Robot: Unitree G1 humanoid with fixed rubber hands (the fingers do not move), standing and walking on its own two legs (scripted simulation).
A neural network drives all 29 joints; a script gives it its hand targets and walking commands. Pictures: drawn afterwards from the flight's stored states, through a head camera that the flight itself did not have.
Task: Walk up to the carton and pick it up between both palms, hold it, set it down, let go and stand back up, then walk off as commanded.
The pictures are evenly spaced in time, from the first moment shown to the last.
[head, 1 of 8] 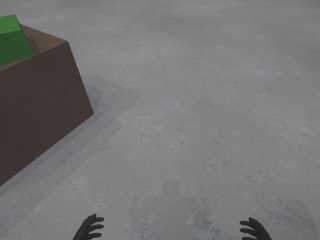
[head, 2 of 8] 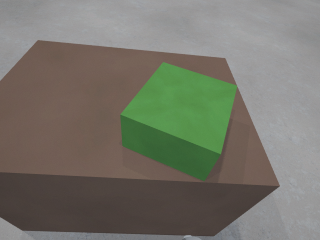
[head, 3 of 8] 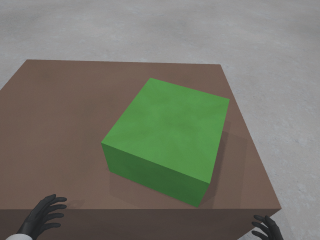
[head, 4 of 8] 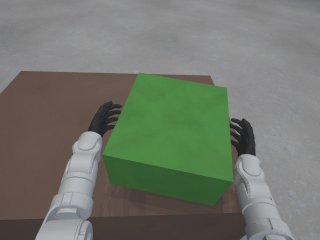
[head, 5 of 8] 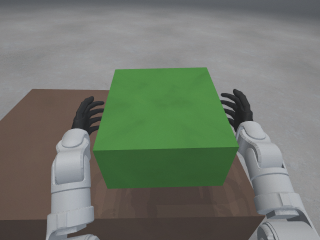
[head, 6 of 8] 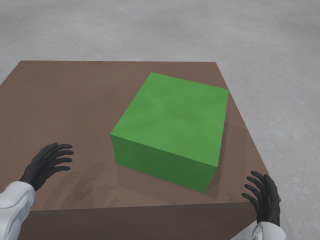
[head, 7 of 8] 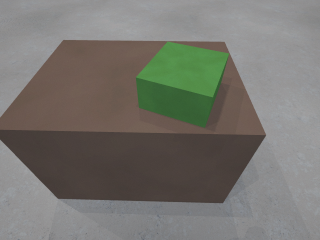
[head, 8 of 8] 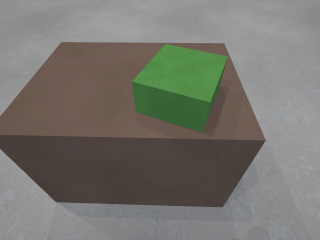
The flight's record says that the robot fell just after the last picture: no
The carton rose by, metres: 0.20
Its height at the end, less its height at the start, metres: +0.00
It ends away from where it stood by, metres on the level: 0.03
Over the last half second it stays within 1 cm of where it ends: yes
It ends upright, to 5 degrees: yes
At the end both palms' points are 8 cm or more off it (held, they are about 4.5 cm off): yes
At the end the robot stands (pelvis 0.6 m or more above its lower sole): yes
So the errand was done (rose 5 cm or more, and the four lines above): yes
